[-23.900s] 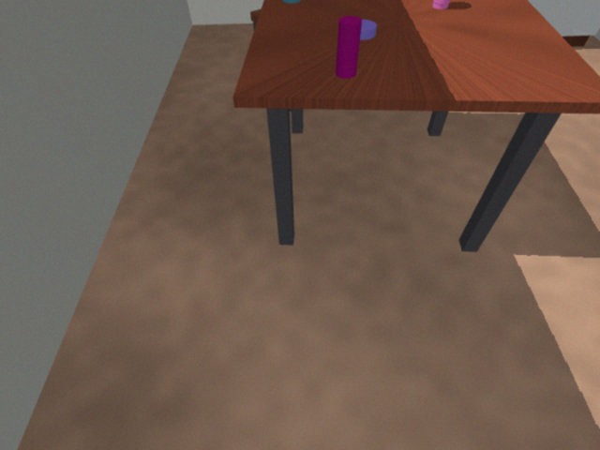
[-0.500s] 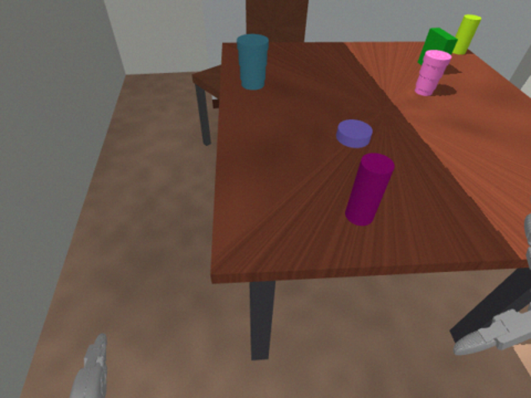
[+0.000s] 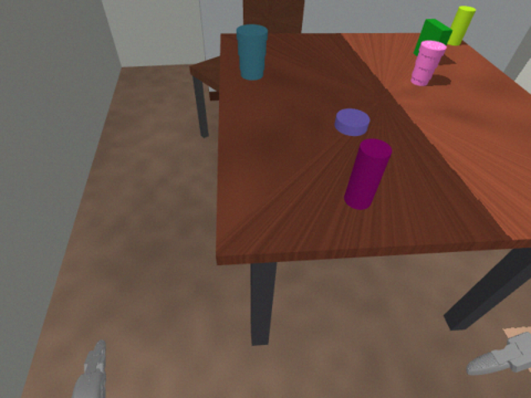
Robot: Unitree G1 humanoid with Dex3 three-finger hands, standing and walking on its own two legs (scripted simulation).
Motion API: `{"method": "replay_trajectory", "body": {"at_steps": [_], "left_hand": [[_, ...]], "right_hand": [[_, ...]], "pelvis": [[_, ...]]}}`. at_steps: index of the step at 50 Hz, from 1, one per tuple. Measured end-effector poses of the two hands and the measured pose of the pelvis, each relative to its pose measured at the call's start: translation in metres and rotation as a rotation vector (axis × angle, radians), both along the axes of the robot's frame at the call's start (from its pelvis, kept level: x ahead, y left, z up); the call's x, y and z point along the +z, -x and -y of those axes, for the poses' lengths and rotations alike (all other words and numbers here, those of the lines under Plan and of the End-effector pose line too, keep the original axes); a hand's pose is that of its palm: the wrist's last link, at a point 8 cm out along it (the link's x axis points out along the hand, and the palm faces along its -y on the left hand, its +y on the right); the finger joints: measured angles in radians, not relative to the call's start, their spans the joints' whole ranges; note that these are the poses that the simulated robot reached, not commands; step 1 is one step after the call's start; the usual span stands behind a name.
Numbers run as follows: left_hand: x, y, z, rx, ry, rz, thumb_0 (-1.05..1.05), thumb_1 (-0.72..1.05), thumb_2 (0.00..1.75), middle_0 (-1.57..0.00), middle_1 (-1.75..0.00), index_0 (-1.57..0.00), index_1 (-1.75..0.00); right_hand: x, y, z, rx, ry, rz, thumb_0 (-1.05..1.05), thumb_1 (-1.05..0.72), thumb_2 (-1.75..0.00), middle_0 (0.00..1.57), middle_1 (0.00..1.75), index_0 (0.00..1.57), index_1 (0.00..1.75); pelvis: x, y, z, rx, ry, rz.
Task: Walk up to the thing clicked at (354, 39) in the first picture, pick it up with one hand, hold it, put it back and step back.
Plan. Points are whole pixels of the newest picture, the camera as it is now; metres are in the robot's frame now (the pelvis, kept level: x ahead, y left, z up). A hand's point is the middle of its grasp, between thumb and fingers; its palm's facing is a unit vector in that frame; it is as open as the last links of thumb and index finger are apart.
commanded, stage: home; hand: right
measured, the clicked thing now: (366, 176) +0.48 -0.22 +0.05
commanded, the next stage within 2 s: none
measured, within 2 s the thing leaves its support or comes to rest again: neither
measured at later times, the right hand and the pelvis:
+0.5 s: hand (396, 370) +0.17 -0.20 -0.06, palm faces +0.09 +0.97 -0.24, open 17.4 cm; pelvis +0.01 -0.01 +0.00, yaw +0 degrees
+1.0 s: hand (374, 352) +0.21 -0.19 -0.10, palm faces +0.06 +0.97 -0.23, open 17.5 cm; pelvis +0.03 -0.01 +0.00, yaw +2 degrees
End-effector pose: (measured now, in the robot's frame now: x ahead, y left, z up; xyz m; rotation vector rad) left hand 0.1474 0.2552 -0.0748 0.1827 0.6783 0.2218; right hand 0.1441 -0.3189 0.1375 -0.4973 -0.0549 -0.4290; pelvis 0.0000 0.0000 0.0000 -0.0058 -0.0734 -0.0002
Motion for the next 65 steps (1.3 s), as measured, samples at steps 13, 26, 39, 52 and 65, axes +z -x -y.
{"method": "replay_trajectory", "body": {"at_steps": [13,26,39,52,65], "left_hand": [[0.006,-0.010,0.038,-0.075,0.068,0.042,-0.01,-0.14,0.37,-0.12,-0.15,-0.11,-0.15],[-0.001,-0.019,0.036,-0.053,0.019,-0.027,0.00,0.66,0.77,-0.18,-0.26,-0.18,-0.26],[-0.011,-0.007,0.036,-0.078,0.009,-0.136,0.01,0.88,0.89,-0.20,-0.29,-0.20,-0.29],[-0.024,0.003,0.031,-0.051,0.019,-0.240,0.01,0.90,0.90,-0.20,-0.29,-0.20,-0.30],[-0.032,0.043,-0.031,-0.009,-0.086,-0.428,0.01,0.90,0.90,-0.20,-0.29,-0.20,-0.30]], "right_hand": [[-0.065,-0.002,-0.032,0.091,-0.203,-0.165,-0.01,0.54,-0.06,0.06,0.06,0.06,0.06],[-0.186,-0.002,-0.077,0.123,-0.409,-0.629,-0.01,0.54,-0.06,0.06,0.05,0.06,0.06],[-0.213,-0.032,-0.083,0.090,-0.447,-0.712,-0.01,0.53,-0.06,0.06,0.05,0.06,0.06],[-0.217,-0.045,-0.083,0.096,-0.418,-0.756,-0.01,0.54,-0.05,0.06,0.05,0.06,0.05],[-0.234,0.013,-0.006,-0.035,-0.279,-1.094,-0.01,0.55,-0.05,0.06,0.05,0.06,0.05]], "pelvis": [[0.003,-0.003,0.005,0.008,-0.001,0.007],[0.003,-0.007,0.010,0.008,-0.005,-0.028],[0.002,-0.017,0.012,0.025,-0.009,-0.045],[0.002,-0.030,0.014,0.034,-0.007,-0.070],[0.000,-0.030,0.015,0.036,0.000,-0.030]]}}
